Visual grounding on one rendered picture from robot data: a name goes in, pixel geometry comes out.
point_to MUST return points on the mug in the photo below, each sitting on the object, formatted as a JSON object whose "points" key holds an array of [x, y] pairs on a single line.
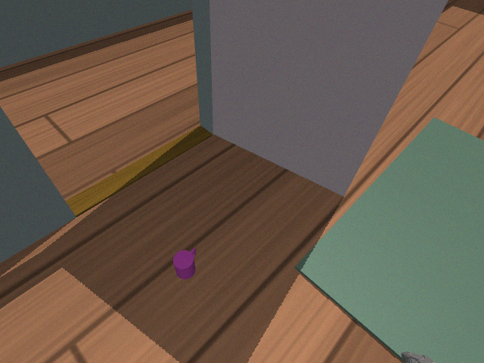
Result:
{"points": [[184, 263]]}

